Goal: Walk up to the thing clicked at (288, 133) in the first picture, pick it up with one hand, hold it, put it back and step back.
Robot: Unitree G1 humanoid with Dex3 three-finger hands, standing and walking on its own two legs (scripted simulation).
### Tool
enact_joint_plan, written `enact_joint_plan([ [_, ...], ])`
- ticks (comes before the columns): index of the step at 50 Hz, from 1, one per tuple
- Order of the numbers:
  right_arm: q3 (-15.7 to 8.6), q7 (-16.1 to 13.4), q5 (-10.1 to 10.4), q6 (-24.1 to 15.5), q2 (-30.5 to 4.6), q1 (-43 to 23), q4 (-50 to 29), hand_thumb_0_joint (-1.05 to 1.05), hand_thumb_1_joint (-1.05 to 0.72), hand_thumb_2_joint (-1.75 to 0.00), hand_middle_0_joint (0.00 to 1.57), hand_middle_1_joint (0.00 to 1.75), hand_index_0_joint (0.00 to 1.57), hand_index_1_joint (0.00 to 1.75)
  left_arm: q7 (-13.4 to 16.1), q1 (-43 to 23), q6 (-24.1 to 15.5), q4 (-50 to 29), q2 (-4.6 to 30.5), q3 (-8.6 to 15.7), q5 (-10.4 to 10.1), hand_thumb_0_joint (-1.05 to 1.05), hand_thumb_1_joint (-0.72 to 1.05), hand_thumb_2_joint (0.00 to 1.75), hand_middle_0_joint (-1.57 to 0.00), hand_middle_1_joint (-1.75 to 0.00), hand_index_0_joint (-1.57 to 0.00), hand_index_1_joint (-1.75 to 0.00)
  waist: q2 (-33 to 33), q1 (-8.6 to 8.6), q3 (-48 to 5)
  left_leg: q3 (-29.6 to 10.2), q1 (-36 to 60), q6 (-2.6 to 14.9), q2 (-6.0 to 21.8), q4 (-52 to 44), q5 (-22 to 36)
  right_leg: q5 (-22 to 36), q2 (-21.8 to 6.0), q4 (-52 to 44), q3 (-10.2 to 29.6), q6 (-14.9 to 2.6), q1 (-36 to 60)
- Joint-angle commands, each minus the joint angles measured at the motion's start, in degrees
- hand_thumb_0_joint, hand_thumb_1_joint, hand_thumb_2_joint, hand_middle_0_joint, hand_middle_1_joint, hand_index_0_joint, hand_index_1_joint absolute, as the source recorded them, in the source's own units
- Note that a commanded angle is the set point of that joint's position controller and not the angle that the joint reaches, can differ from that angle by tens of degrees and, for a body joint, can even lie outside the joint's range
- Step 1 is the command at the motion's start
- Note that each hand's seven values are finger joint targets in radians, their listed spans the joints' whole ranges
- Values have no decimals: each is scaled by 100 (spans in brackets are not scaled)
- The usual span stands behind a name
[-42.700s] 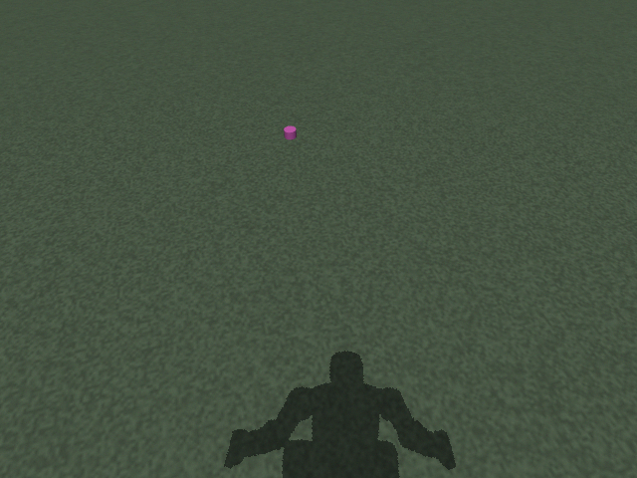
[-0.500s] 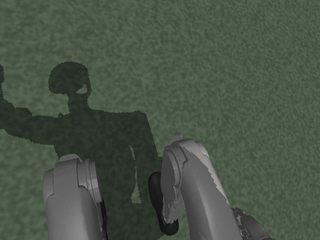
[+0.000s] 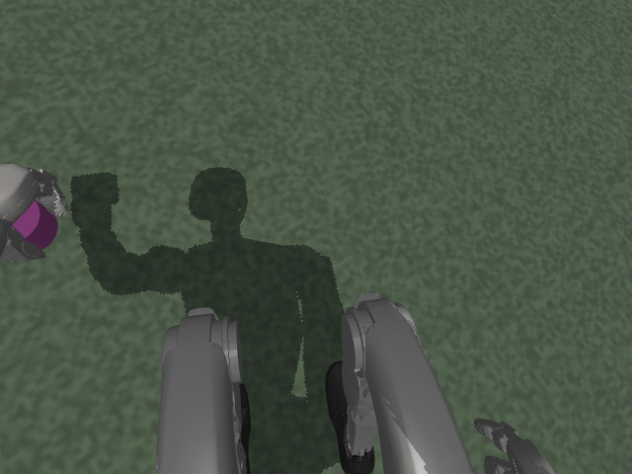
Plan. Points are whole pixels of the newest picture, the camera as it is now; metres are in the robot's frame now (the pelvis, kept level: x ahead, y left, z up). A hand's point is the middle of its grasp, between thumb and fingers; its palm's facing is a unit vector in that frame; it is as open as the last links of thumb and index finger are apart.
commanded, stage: lift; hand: left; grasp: from above
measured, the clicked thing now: (19, 223) +0.43 +0.37 -0.13
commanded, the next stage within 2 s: hold in 1.16 s
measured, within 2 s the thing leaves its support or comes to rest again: neither
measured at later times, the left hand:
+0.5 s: hand out of the picture +0.34 +0.31 +0.11, palm faces -0.42 -0.15 -0.90, open 7.6 cm
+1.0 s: hand out of the picture +0.35 +0.27 +0.23, palm faces -0.42 -0.12 -0.90, open 7.5 cm
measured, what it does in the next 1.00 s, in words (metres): rises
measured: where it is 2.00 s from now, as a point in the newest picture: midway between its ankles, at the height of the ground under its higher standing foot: (293, 450)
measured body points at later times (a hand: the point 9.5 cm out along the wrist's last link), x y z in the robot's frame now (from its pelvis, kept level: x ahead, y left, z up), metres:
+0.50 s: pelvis +0.01 +0.00 +0.18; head +0.13 +0.03 +0.61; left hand +0.36 +0.31 +0.16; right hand +0.16 -0.25 +0.06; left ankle +0.09 +0.10 -0.37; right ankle +0.11 -0.12 -0.37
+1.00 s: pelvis +0.05 +0.00 +0.30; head +0.12 +0.01 +0.75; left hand +0.37 +0.27 +0.28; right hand +0.17 -0.26 +0.18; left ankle +0.09 +0.10 -0.37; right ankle +0.11 -0.12 -0.37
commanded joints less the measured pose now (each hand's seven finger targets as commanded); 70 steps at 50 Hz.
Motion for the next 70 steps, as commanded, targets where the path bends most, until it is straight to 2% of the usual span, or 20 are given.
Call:
enact_joint_plan([
  [1,-499,-204,118,-113,-1220,856,-305,0,-91,-90,20,30,20,30,166,-1221,59,-1494,1610,402,-284,0,59,54,-87,-76,-94,-69,1549,123,-3770,-303,3600,-70,62,-2410,276,707,151,-1487,-49,-294,1982],
  [6,-577,-324,224,-192,-1184,760,-328,0,-90,-90,20,30,20,30,214,-770,244,-2049,1461,449,-420,0,61,54,-85,-80,-93,-71,1488,254,-3992,-350,4426,-100,70,-2917,673,908,128,-1925,9,-272,2502],
  [7,-571,-341,226,-196,-1149,765,-299,0,-90,-90,20,30,20,30,202,-724,283,-2054,1297,333,-406,0,60,55,-85,-80,-93,-72,1426,193,-3884,-326,4499,-96,74,-2990,811,981,124,-2054,19,-265,2580],
  [9,-578,-393,257,-218,-1092,747,-336,0,-91,-90,20,30,20,30,242,-609,361,-2248,1293,362,-388,0,57,53,-82,-83,-90,-74,1347,243,-3858,-273,4663,-89,58,-3238,699,928,134,-2328,53,-260,2926],
  [12,-615,-468,304,-266,-1061,656,-367,0,-90,-90,20,30,20,30,320,-472,505,-2577,990,247,-468,0,60,57,-84,-83,-92,-75,1439,269,-3839,-347,5188,-119,79,-3815,454,842,129,-2689,73,-237,3334],
  [13,-608,-497,314,-287,-1006,624,-345,0,-90,-90,20,30,20,30,326,-312,569,-2519,732,67,-489,0,60,54,-83,-84,-92,-75,1333,226,-3639,-295,5254,-116,85,-3917,451,830,136,-2898,85,-226,3454],
  [14,-623,-518,344,-302,-1018,654,-326,0,-90,-90,20,30,20,30,342,-170,629,-2599,732,134,-499,0,59,55,-82,-83,-91,-74,1263,238,-3537,-338,5351,-128,75,-4126,422,811,120,-3043,87,-218,3621],
  [19,-599,-647,389,-386,-849,537,-295,0,-90,-90,20,30,20,30,378,153,885,-2765,532,-54,-453,0,66,63,-88,-89,-96,-80,919,263,-3358,-105,5883,-107,23,-4717,496,835,158,-3995,238,-214,4736],
  [27,-515,-839,454,-693,-693,415,-109,0,-90,-90,20,30,20,30,482,449,998,-2091,-31,-449,-395,0,64,57,-85,-88,-95,-79,694,261,-2079,-117,6525,-157,-9,-5988,73,567,172,-5207,424,-221,5687],
  [30,-516,-863,463,-804,-646,501,-75,0,-91,-90,20,30,20,30,497,418,970,-1990,-328,-679,-406,0,62,53,-83,-88,-93,-78,614,206,-1898,2,6800,-180,-52,-6256,351,676,172,-5679,517,-232,6105],
  [33,-569,-861,472,-876,-646,573,-65,0,-91,-90,20,30,20,30,600,547,947,-1967,-299,-598,-375,0,58,51,-81,-87,-90,-77,576,309,-2009,105,7243,-201,-97,-6495,732,861,165,-6080,600,-243,6641],
  [34,-580,-855,474,-897,-628,585,-55,0,-91,-90,20,30,20,30,631,568,952,-1888,-519,-745,-342,0,60,50,-81,-88,-91,-78,571,263,-1975,149,7402,-216,-104,-6566,888,986,152,-6193,620,-258,6712],
  [40,-650,-826,477,-954,-646,745,91,0,-91,-90,20,30,20,30,1007,97,1052,-1729,-518,-770,-160,0,60,53,-80,-89,-90,-79,543,282,-1851,285,8121,-241,-111,-7014,1487,1463,149,-6754,654,-245,7291],
  [44,-685,-803,476,-944,-635,751,146,0,-91,-90,20,30,20,30,1105,321,1201,-1530,-664,-856,-75,0,60,51,-81,-88,-91,-77,489,418,-1855,295,8569,-262,-111,-7375,1801,1746,148,-7065,695,-253,7764],
  [50,-702,-808,470,-918,-606,686,129,0,-90,-90,20,30,20,30,1075,294,1449,-1558,-821,-968,-223,0,61,51,-82,-86,-92,-75,314,480,-1640,301,8973,-257,-120,-7843,2083,2048,135,-7537,730,-227,8300],
  [53,-704,-815,490,-910,-585,648,103,0,-90,-90,20,30,20,30,990,437,1524,-1442,-1044,-1158,-299,0,61,49,-84,-81,-93,-71,185,475,-1441,335,9124,-248,-127,-8060,2123,2085,138,-7753,740,-226,8484],
  [59,-726,-841,500,-901,-592,684,106,0,-90,-90,20,30,20,30,809,414,1515,-1757,-1068,-1205,-340,0,61,45,-83,-79,-93,-69,263,494,-1565,363,9714,-271,-124,-8352,2721,2580,135,-8006,752,-233,8887],
  [62,-728,-848,491,-894,-587,715,150,0,-90,-90,20,30,20,30,776,331,1497,-1915,-1015,-1150,-310,0,60,48,-82,-80,-92,-70,311,478,-1750,336,10051,-285,-105,-8393,3322,3056,144,-8042,750,-223,9116],
  [67,-731,-829,515,-833,-597,694,172,0,-90,-89,20,30,20,30,858,351,1549,-1837,-1113,-1196,-212,0,60,44,-83,-76,-93,-66,205,466,-1516,407,10189,-254,-133,-8569,3513,3308,117,-8262,776,-201,9296],
  [70,-761,-805,520,-809,-615,675,185,0,-89,-89,20,30,20,30,741,392,1561,-1829,-1108,-1245,-198,0,62,43,-85,-73,-94,-63,226,481,-1547,385,10398,-262,-112,-8661,3782,3410,138,-8309,749,-213,9401],
])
